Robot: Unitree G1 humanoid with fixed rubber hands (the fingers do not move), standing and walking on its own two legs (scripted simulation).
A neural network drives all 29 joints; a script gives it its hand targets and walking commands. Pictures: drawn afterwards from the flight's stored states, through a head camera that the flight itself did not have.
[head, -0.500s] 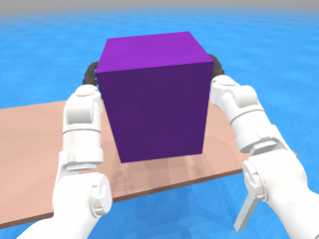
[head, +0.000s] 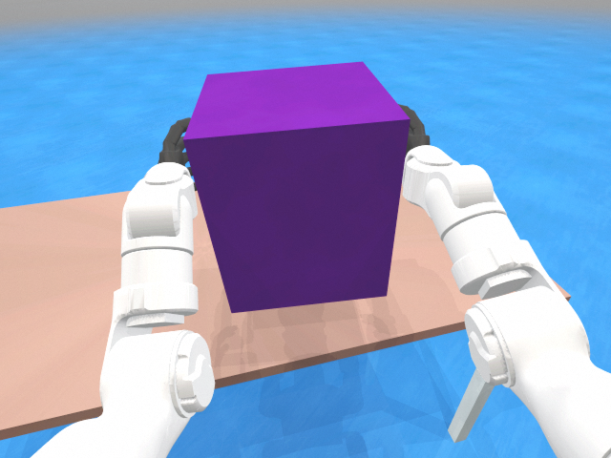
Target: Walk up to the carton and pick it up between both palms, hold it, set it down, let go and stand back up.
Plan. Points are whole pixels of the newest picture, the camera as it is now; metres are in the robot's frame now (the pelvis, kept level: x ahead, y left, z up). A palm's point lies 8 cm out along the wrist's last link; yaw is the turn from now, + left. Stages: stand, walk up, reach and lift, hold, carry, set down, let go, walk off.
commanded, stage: hold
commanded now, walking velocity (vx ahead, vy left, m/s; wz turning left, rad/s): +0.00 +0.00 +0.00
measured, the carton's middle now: (297, 186) +0.38 +0.00 +0.22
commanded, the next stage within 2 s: set down in 1.44 s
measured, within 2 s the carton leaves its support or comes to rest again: neither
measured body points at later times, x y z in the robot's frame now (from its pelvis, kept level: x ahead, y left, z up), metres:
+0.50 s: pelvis +0.00 +0.00 +0.00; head -0.09 +0.01 +0.44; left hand +0.38 +0.16 +0.26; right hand +0.38 -0.15 +0.26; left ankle +0.02 +0.11 -0.75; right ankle +0.00 -0.11 -0.75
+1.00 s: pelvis +0.00 +0.00 +0.00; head -0.09 +0.01 +0.44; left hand +0.38 +0.15 +0.26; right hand +0.38 -0.15 +0.26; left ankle +0.02 +0.11 -0.75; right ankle +0.00 -0.11 -0.75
